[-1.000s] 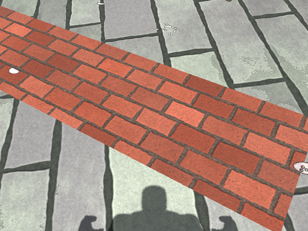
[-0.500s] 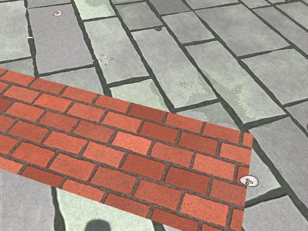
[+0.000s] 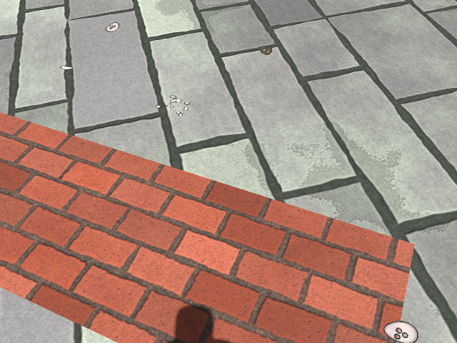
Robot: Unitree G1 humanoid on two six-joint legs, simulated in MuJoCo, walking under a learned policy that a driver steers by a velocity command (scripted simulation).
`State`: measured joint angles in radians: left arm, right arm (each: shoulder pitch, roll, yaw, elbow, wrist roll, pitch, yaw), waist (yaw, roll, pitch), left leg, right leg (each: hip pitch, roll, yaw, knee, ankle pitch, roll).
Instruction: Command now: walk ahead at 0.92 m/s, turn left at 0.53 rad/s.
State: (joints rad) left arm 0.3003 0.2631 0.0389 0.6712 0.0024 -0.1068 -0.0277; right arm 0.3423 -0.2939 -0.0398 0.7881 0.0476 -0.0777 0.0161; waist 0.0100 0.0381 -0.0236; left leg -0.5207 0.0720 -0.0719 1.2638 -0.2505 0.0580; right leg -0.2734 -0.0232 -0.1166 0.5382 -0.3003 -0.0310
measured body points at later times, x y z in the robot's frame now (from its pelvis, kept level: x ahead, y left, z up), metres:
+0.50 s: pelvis +0.39 +0.04 -0.01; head +0.40 +0.05 +0.44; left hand +0.50 +0.33 -0.07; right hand +0.50 -0.20 -0.14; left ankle +0.40 +0.07 -0.73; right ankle +0.44 -0.15 -0.63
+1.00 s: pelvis +0.81 +0.16 +0.01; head +0.82 +0.18 +0.46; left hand +0.63 +0.36 -0.12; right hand +1.12 +0.09 -0.07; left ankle +0.77 +0.30 -0.65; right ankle +0.85 +0.06 -0.73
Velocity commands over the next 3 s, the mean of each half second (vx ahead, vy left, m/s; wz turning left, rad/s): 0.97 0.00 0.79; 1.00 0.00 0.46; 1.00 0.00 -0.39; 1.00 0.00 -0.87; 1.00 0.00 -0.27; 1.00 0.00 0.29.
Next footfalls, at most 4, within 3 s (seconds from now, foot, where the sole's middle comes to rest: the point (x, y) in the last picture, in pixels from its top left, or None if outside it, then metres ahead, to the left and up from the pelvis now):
0.34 left None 0.44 0.08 -0.77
0.76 right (224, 231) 0.88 0.09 -0.77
1.26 left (98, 186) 1.09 0.56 -0.77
1.70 right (134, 104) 1.57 0.50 -0.77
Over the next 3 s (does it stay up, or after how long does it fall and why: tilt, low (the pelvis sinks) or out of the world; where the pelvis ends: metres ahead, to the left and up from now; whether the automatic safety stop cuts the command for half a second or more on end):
stays up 2.51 0.52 -0.01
